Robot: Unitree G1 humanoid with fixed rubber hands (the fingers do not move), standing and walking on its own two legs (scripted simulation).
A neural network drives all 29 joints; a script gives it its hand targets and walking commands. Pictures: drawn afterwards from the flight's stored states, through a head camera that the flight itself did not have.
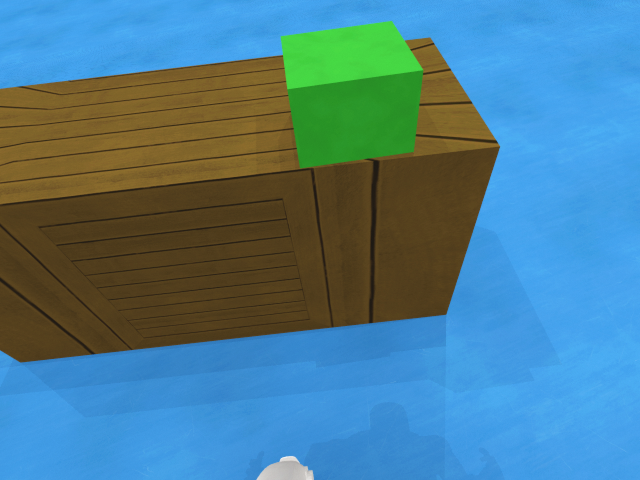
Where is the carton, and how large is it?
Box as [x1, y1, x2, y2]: [281, 21, 422, 167]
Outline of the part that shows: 391,21 281,36 288,96 300,167 413,151 422,69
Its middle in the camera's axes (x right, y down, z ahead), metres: +0.05 -0.30 +0.83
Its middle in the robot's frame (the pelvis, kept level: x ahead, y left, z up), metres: +0.84 -0.02 +0.04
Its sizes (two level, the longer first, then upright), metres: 0.245 0.233 0.179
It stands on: a pedestal, 0.71 m high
